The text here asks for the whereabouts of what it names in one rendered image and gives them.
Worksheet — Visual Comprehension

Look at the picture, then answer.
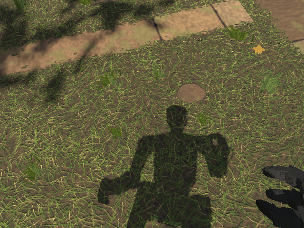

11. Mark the robot right hand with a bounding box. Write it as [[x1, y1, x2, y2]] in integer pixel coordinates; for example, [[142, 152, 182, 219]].
[[256, 165, 304, 228]]

